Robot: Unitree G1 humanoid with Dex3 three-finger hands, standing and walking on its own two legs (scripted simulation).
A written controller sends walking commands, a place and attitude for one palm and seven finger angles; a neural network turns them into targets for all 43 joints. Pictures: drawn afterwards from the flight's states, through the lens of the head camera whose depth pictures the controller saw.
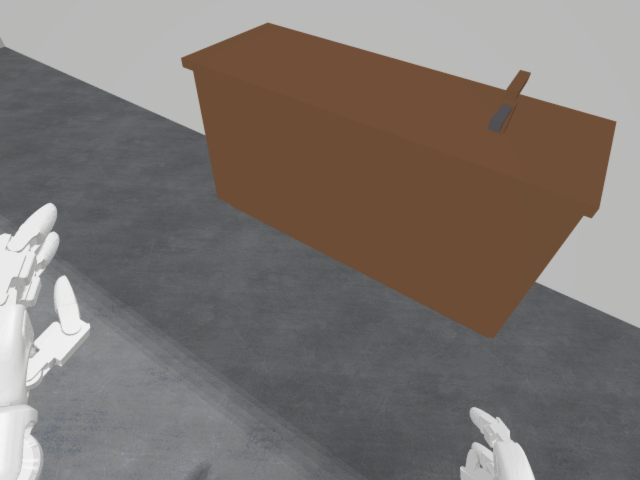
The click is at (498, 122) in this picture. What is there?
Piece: tap's lever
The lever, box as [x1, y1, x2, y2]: [487, 115, 504, 132]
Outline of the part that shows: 493,115 487,128 498,132 504,118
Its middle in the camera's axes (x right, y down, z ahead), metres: +0.42 -0.27 +0.92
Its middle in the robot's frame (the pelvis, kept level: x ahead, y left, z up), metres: +0.90 -0.37 +0.02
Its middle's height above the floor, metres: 0.79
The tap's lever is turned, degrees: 0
